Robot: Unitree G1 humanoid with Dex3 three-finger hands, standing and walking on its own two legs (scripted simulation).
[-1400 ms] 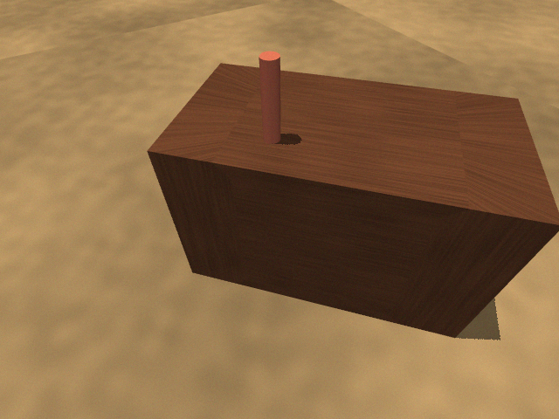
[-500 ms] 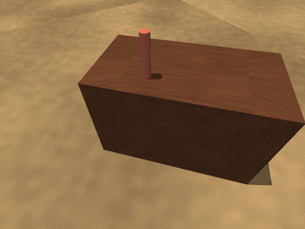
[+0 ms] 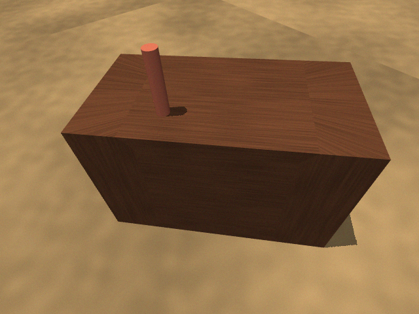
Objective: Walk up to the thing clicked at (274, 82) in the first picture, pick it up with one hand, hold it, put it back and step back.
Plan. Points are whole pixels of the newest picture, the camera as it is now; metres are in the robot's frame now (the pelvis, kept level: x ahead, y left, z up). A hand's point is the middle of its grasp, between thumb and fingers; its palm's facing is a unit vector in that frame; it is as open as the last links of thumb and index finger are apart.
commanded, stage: walk up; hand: left
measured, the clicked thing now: (157, 83) +0.80 +0.17 +0.01
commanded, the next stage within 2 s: none
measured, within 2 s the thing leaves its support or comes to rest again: neither
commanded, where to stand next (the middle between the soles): +0.32 +0.02 m, yaw -8 degrees
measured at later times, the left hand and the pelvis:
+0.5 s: hand (85, 285) +0.24 +0.30 -0.16, palm faces -0.13 -0.92 -0.38, open 7.4 cm; pelvis +0.18 +0.03 -0.01, yaw -6 degrees
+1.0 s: hand (125, 203) +0.44 +0.25 -0.14, palm faces -0.21 -0.90 -0.39, open 7.4 cm; pelvis +0.28 +0.02 -0.01, yaw -9 degrees
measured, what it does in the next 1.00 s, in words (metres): walks ahead: left foot, then right foot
